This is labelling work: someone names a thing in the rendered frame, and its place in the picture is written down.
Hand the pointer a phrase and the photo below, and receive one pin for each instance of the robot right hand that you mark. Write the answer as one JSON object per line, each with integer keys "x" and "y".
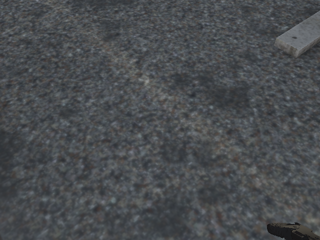
{"x": 291, "y": 231}

